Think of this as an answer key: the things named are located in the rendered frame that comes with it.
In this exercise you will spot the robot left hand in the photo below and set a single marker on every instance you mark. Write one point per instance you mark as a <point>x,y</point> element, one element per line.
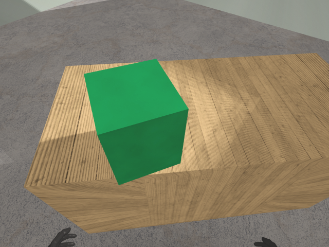
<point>61,236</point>

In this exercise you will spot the pedestal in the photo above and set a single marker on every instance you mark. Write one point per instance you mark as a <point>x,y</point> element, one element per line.
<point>256,141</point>

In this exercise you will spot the carton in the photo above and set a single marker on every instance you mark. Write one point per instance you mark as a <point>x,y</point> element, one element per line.
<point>140,118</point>

